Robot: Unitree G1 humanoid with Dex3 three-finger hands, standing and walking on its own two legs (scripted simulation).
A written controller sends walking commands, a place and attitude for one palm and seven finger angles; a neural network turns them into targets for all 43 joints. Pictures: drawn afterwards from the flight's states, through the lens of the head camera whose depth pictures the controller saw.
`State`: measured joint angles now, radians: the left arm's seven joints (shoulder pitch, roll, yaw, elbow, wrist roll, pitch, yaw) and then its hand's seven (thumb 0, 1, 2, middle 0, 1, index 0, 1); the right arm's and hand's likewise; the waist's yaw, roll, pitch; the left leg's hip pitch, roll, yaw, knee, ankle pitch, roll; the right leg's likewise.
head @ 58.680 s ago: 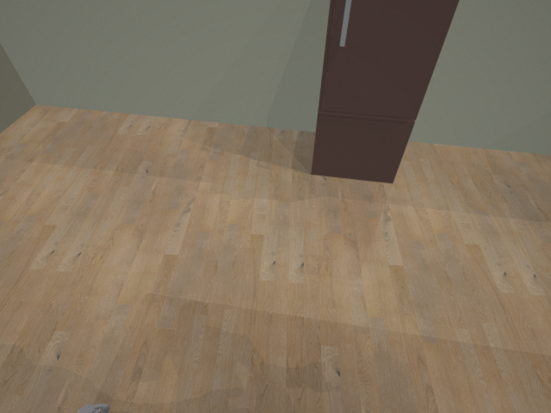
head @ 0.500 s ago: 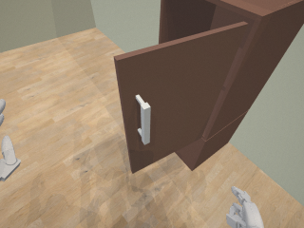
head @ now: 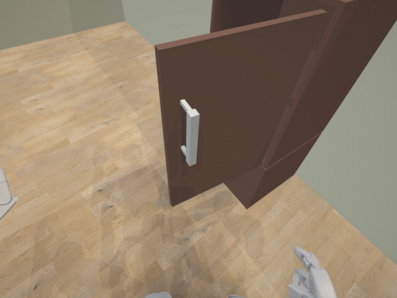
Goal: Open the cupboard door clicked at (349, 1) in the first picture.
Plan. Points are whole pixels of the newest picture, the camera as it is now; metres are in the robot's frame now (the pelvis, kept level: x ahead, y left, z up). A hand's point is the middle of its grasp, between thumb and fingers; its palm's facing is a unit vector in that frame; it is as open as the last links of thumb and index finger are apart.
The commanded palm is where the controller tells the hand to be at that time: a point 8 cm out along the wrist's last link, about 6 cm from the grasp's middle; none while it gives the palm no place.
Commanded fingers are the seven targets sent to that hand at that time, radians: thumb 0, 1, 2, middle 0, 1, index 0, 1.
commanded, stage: step back with the hand held close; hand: left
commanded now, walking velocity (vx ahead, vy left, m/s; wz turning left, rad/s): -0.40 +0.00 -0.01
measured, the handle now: (188, 134) +0.44 +0.06 +0.06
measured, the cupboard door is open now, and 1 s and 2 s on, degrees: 83 83 83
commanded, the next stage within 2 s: stop stepping back and stand still in 0.38 s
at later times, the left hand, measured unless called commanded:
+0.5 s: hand out of the picture +0.09 +0.26 +0.19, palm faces +0.47 -0.78 -0.41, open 7.4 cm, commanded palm +0.03 +0.29 +0.19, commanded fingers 0.00 0.90 0.90 -0.20 -0.30 -0.20 -0.30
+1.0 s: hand out of the picture -0.01 +0.23 +0.17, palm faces +0.41 -0.78 -0.47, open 7.4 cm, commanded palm -0.07 +0.27 +0.19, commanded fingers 0.00 0.90 0.90 -0.20 -0.30 -0.20 -0.30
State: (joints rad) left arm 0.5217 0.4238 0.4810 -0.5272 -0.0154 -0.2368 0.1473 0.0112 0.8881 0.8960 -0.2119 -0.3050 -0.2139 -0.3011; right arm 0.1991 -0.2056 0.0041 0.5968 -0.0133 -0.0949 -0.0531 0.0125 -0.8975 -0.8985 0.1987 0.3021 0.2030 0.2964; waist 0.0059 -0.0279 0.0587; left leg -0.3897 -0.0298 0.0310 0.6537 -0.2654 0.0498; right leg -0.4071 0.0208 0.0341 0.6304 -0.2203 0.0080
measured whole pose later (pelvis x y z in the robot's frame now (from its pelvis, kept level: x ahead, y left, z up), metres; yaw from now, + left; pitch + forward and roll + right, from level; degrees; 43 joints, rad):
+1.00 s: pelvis -0.20 -0.04 +0.01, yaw +0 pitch +0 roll +1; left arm 0.59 0.42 0.42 -0.46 -0.03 -0.19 0.16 0.01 0.89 0.90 -0.21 -0.31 -0.21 -0.30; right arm 0.26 -0.24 0.00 0.64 0.00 -0.12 -0.08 0.01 -0.90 -0.90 0.19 0.30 0.20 0.30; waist -0.04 -0.03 -0.04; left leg -0.29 -0.03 0.06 0.52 -0.22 0.04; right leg -0.21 0.00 -0.02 0.56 -0.36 -0.02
